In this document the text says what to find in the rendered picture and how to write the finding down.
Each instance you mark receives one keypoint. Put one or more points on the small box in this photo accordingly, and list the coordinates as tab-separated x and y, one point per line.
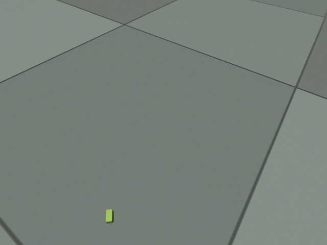
109	216

